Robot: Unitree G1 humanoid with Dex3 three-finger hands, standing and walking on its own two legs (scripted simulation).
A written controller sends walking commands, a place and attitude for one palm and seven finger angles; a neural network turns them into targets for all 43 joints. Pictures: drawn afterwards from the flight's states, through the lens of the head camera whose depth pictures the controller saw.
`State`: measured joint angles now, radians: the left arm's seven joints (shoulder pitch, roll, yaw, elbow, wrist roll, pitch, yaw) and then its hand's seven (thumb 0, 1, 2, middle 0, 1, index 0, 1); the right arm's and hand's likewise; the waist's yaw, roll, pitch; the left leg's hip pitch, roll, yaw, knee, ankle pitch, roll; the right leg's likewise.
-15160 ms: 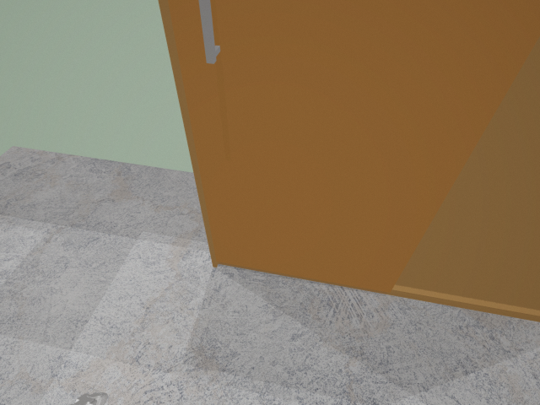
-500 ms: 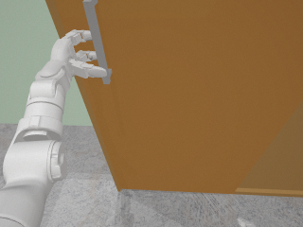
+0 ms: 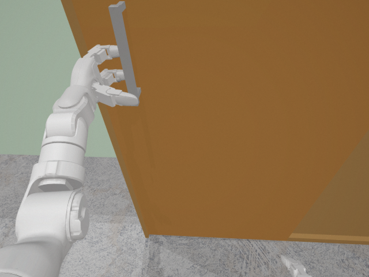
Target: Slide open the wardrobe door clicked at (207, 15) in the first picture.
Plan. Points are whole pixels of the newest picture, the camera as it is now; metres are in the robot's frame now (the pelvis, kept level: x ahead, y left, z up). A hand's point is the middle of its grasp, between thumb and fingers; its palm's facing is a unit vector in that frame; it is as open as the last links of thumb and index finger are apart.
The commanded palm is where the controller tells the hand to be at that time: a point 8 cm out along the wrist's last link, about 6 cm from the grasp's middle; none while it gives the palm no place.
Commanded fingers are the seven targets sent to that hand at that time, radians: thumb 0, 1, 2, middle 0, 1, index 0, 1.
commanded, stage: slide the fingers in behind the handle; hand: left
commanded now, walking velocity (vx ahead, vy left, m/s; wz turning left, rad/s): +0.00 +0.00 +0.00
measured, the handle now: (128, 58) +0.49 +0.14 +0.27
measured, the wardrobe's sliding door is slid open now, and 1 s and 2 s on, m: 0.00 0.00 0.00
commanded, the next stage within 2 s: grip the handle and tug to test in 1.34 s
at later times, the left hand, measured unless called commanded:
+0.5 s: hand (129, 78) +0.43 +0.13 +0.25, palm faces -0.01 -1.00 +0.00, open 14.0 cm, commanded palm +0.41 +0.18 +0.25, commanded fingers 0.00 -0.50 0.30 -0.30 -1.20 -0.30 -1.20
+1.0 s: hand (137, 77) +0.43 +0.11 +0.26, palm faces +0.01 -1.00 +0.00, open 14.1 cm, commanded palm +0.41 +0.16 +0.25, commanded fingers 0.00 -0.50 0.30 -0.30 -1.20 -0.30 -1.20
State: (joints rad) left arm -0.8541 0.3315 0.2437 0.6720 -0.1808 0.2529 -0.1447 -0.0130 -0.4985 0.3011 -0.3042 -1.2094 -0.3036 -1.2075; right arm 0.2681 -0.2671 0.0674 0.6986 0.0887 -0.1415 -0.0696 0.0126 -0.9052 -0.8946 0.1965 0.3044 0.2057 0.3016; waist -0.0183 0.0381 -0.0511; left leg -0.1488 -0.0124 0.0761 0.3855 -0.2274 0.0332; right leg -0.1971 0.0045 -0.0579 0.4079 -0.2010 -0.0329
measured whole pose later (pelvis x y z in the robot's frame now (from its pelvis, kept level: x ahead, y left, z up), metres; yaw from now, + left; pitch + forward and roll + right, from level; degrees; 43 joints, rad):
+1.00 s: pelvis +0.01 -0.01 +0.00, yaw +0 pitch -2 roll +0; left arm -0.84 0.24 0.18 0.52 -0.18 0.37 -0.03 -0.01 -0.50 0.30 -0.28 -1.20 -0.27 -1.20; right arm 0.22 -0.25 0.07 0.69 0.08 -0.05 -0.07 0.01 -0.91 -0.89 0.20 0.30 0.21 0.30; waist 0.00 0.04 -0.05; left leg -0.11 0.00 0.06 0.37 -0.23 0.02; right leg -0.16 0.01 -0.07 0.39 -0.21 -0.04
